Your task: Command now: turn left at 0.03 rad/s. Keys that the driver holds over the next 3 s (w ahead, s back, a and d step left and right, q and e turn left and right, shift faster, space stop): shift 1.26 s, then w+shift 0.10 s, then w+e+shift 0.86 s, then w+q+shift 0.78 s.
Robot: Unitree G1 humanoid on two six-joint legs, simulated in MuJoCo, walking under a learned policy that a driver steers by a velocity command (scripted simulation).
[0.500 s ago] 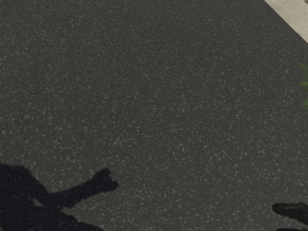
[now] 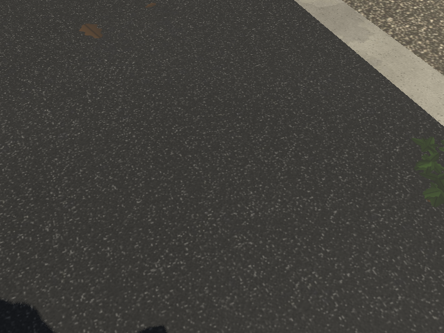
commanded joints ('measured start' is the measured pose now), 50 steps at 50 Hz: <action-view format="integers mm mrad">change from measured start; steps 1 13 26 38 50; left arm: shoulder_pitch -17 30 67 117 166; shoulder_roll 117 94 85 68 47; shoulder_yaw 23 20 22 18 13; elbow -43 28 112 168 202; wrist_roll -9 -19 -21 -21 -23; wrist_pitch -32 -28 -20 -17 -15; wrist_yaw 6 4 9 15 17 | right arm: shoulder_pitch -42 8 -5 -5 17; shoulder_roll -97 -101 -101 -92 -81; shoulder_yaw -32 -44 -43 -32 -21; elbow -45 95 230 311 351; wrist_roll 3 14 18 19 20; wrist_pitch -18 -7 3 3 2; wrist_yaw -9 -27 -39 -40 -41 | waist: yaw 3 9 8 6 5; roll -56 0 -10 -7 -6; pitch -6 -21 5 29 43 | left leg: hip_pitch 131 190 201 187 173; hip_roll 38 51 49 44 41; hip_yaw -50 -55 -41 -29 -22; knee -45 -40 -71 -96 -107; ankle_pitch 58 221 211 170 149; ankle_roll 38 22 15 10 8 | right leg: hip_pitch -126 -59 -23 -18 -18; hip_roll -58 -30 -16 -9 -4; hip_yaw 67 38 25 21 17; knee -183 -171 -202 -221 -228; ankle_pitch -31 143 182 147 132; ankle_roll -33 -46 -46 -44 -44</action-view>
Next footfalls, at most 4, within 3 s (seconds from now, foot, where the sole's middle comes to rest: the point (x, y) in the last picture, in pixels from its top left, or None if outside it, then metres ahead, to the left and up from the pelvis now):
1.54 left None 0.16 0.15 -0.77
2.02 right None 0.50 -0.13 -0.77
2.46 left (326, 224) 0.91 -0.34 -0.77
2.90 right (413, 172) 1.16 -0.72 -0.77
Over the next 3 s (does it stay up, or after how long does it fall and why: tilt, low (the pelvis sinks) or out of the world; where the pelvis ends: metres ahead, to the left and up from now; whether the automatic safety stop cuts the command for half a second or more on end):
stays up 1.12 -0.57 0.00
